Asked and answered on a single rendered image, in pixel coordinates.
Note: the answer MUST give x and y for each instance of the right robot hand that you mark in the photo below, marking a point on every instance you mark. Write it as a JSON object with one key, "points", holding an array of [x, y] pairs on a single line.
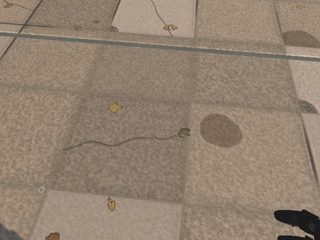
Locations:
{"points": [[305, 220]]}

